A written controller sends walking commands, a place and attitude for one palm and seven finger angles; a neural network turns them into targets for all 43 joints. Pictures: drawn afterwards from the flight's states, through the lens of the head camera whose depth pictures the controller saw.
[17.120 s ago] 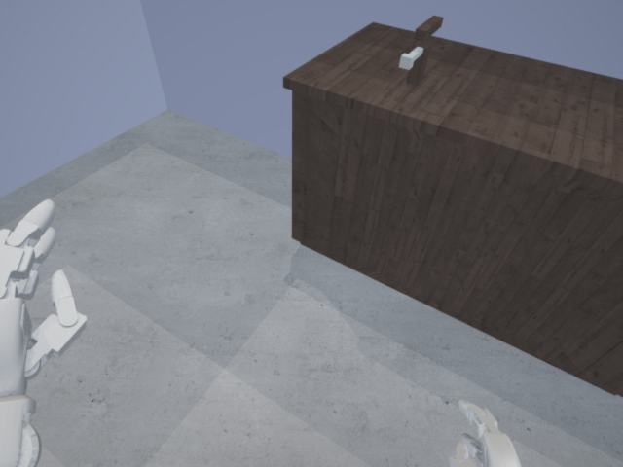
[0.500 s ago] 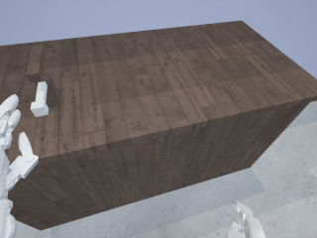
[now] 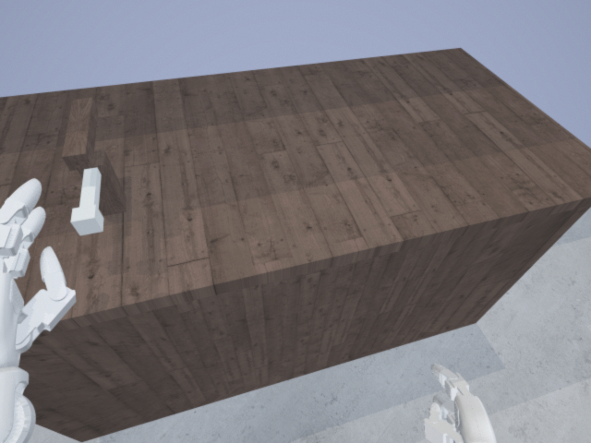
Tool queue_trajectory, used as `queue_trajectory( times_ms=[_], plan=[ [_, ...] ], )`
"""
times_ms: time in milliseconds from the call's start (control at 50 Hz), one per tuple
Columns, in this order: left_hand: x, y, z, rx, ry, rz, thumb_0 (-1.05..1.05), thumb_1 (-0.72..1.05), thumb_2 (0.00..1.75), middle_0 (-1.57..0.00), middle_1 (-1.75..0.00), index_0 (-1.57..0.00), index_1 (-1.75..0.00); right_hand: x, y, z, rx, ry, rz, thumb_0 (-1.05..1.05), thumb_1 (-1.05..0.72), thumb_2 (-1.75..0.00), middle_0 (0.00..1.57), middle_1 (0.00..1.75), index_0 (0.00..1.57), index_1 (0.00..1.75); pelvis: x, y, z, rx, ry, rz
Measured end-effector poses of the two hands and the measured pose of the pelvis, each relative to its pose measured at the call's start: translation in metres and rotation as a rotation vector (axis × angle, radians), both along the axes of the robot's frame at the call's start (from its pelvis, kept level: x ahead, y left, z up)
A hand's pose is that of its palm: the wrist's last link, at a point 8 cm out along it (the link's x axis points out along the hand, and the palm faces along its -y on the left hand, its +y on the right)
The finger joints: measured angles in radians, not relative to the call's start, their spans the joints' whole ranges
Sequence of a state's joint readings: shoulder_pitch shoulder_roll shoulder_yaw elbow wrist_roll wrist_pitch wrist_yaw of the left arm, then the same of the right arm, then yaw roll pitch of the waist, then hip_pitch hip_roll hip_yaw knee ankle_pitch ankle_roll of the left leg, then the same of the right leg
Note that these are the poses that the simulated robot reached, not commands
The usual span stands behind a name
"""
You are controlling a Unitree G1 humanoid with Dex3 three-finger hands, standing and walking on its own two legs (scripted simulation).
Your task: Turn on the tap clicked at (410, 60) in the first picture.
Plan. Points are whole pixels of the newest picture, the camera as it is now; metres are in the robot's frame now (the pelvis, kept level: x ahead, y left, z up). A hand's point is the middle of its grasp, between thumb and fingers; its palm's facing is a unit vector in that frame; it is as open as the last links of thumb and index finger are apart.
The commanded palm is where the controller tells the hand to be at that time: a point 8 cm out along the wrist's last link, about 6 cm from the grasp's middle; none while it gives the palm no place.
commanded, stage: come to a stop and stand still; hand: left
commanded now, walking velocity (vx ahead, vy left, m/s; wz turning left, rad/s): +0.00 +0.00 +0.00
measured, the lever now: (87, 220) +0.35 +0.31 +0.11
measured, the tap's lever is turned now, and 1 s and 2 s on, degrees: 0 0 0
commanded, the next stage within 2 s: look again from close up in 0.02 s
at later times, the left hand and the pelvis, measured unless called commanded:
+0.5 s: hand (74, 298) +0.22 +0.25 +0.14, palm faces +0.31 -0.86 -0.42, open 7.4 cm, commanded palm +0.16 +0.29 +0.17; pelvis -0.01 +0.01 +0.00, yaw -2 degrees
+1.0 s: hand (14, 271) +0.22 +0.29 +0.18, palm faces +0.45 -0.79 -0.41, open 7.4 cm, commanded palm +0.14 +0.29 +0.17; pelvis -0.03 +0.01 +0.00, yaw -2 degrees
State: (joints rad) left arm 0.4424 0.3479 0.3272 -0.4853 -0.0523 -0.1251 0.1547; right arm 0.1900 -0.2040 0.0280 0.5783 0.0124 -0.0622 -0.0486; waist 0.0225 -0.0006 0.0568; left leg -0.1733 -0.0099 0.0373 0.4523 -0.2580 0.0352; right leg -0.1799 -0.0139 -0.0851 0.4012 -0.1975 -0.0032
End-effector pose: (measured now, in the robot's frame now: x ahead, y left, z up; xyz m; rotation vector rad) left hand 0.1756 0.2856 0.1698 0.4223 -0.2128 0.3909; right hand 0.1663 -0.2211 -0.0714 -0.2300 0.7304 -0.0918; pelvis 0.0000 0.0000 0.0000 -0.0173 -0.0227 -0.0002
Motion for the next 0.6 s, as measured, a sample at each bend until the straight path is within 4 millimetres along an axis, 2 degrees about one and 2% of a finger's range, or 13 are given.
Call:
queue_trajectory(
  times_ms=[80,120,160,220,260,340,380,420,480,600],
  plan=[
    [0.001,0.0,0.002,0.007,-0.007,-0.005,0.02,0.89,0.9,-0.21,-0.3,-0.21,-0.31,0.002,0.0,0.001,0.0,-0.003,-0.002,0.02,-0.9,-0.9,0.2,0.3,0.2,0.3,0.001,0.0,0.0,-0.001,0.001,0.001],
    [0.01,0.005,0.02,0.117,-0.066,-0.038,0.02,0.89,0.9,-0.21,-0.3,-0.21,-0.31,0.001,0.004,0.001,-0.009,-0.009,0.031,0.02,-0.9,-0.9,0.2,0.3,0.2,0.3,-0.002,-0.002,-0.002,0.0,0.014,0.018],
    [0.02,0.019,0.041,0.205,-0.156,-0.019,0.02,0.89,0.9,-0.21,-0.3,-0.22,-0.31,-0.001,0.009,-0.002,-0.007,0.0,0.086,0.02,-0.9,-0.9,0.2,0.3,0.2,0.3,-0.005,-0.005,-0.004,0.001,0.024,0.015],
    [0.028,0.03,0.055,0.211,-0.239,0.008,0.02,0.89,0.9,-0.21,-0.3,-0.22,-0.31,-0.005,0.009,-0.004,0.02,0.0,0.11,0.02,-0.9,-0.9,0.2,0.3,0.2,0.3,-0.006,-0.005,-0.005,-0.004,0.037,-0.011],
    [0.029,0.021,0.048,0.17,-0.227,-0.02,0.02,0.9,0.9,-0.21,-0.3,-0.21,-0.31,-0.009,0.005,-0.002,0.034,-0.014,0.092,0.02,-0.9,-0.9,0.21,0.3,0.2,0.3,-0.004,-0.002,-0.005,-0.006,0.037,-0.028],
    [0.025,-0.006,0.014,0.085,-0.098,-0.135,0.01,0.9,0.9,-0.2,-0.3,-0.21,-0.31,-0.019,-0.004,0.0,0.02,-0.025,0.027,0.02,-0.9,-0.9,0.21,0.3,0.2,0.3,-0.003,0.006,-0.005,-0.003,0.025,-0.047],
    [0.022,-0.011,-0.003,0.058,-0.026,-0.167,0.01,0.9,0.9,-0.2,-0.3,-0.21,-0.31,-0.024,-0.008,0.001,-0.002,-0.017,0.0,0.02,-0.9,-0.9,0.21,0.3,0.2,0.3,-0.004,0.008,-0.004,-0.002,0.02,-0.047],
    [0.018,-0.008,-0.012,0.051,0.022,-0.167,0.01,0.89,0.9,-0.21,-0.3,-0.21,-0.31,-0.028,-0.01,0.002,-0.022,-0.005,-0.015,0.02,-0.9,-0.9,0.21,0.3,0.2,0.3,-0.006,0.009,-0.005,-0.001,0.015,-0.043],
    [0.011,0.004,-0.014,0.055,0.038,-0.127,0.02,0.89,0.9,-0.22,-0.3,-0.22,-0.31,-0.03,-0.01,0.003,-0.04,0.004,-0.016,0.02,-0.9,-0.9,0.2,0.3,0.2,0.3,-0.01,0.01,-0.004,-0.004,0.007,-0.035],
    [-0.004,0.016,0.003,0.056,-0.048,-0.058,0.02,0.89,0.9,-0.21,-0.3,-0.22,-0.31,-0.026,0.003,0.003,-0.033,-0.015,0.021,0.02,-0.9,-0.9,0.2,0.3,0.2,0.3,-0.017,0.015,-0.004,-0.008,-0.007,-0.032]
  ],
)
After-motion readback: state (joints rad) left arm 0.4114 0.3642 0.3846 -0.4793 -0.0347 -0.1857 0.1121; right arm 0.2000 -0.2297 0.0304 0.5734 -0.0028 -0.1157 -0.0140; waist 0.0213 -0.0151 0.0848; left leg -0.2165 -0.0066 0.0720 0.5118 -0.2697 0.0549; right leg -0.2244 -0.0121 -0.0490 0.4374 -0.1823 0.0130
